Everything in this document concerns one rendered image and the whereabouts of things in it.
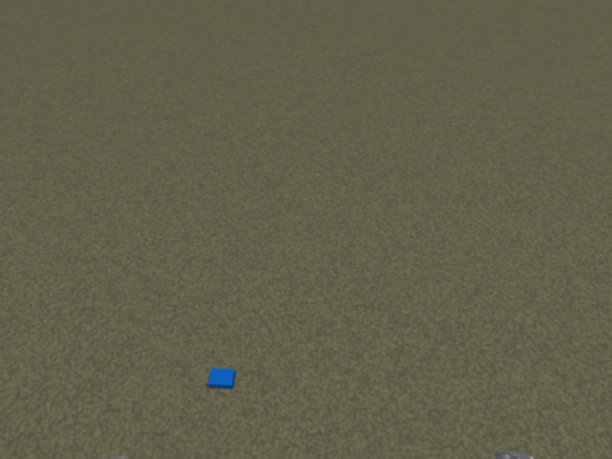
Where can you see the small box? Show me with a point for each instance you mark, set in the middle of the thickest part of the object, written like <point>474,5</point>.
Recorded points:
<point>222,378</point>

